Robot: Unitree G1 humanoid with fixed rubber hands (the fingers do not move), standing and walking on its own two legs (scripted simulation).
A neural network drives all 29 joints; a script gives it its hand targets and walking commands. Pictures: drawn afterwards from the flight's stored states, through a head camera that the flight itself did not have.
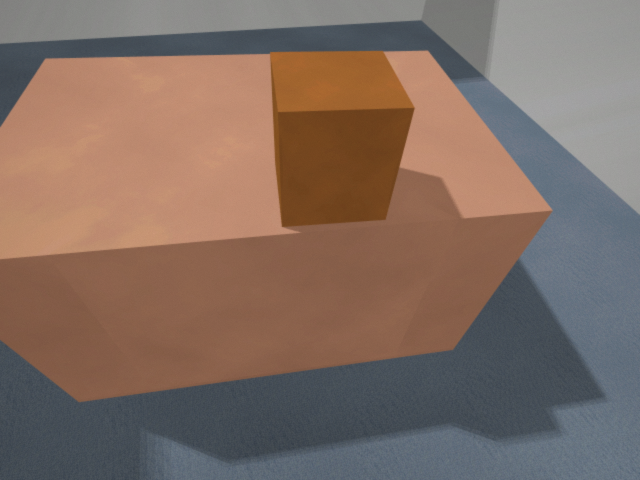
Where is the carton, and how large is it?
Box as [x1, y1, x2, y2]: [270, 51, 414, 226]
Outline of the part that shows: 270,52 275,165 282,226 385,219 414,107 383,52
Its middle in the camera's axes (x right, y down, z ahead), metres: +0.02 -0.18 +0.74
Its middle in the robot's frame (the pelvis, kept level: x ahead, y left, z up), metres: +0.68 -0.03 +0.04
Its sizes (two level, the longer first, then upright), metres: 0.210 0.200 0.250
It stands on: a pedestal, 0.69 m high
